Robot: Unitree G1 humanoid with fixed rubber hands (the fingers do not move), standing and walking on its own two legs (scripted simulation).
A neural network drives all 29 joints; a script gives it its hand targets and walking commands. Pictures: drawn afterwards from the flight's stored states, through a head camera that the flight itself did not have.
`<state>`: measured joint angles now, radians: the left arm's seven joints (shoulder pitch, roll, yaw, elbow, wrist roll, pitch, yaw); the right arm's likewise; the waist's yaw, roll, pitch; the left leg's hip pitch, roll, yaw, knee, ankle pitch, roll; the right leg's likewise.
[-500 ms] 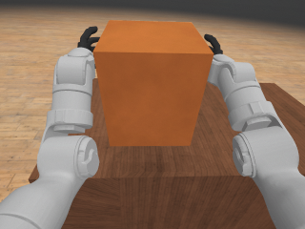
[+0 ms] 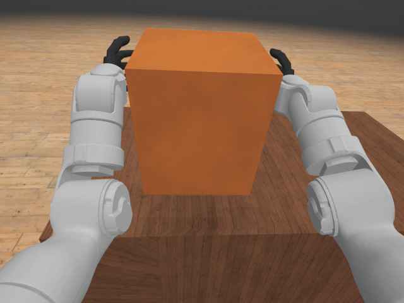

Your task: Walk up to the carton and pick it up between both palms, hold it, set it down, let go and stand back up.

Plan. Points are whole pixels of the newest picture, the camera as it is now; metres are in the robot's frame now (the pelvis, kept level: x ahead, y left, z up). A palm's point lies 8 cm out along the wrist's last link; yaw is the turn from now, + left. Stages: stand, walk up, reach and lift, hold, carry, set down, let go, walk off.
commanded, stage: hold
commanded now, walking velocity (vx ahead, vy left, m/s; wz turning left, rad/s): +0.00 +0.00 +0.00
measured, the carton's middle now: (198, 113) +0.38 +0.00 +0.26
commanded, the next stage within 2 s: none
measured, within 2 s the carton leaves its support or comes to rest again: neither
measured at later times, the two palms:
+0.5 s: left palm (114, 75) +0.37 +0.15 +0.33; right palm (281, 88) +0.37 -0.15 +0.32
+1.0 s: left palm (115, 74) +0.37 +0.15 +0.34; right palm (282, 88) +0.37 -0.15 +0.32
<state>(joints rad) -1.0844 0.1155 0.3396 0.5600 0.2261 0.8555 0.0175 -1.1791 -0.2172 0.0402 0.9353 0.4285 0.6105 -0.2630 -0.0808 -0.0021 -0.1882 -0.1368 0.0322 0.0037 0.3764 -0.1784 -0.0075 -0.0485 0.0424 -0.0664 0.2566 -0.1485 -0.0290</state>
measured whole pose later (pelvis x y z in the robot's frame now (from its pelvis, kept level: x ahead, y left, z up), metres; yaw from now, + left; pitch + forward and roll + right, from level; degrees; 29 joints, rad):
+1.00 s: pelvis +0.00 +0.00 +0.00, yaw +0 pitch -4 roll -1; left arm -1.08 0.11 0.35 0.54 0.25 0.86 0.00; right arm -1.16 -0.21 0.05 0.90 0.43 0.62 -0.27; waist -0.08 0.00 -0.18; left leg -0.12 0.03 0.01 0.37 -0.18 -0.01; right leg -0.04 0.04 -0.06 0.27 -0.16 -0.03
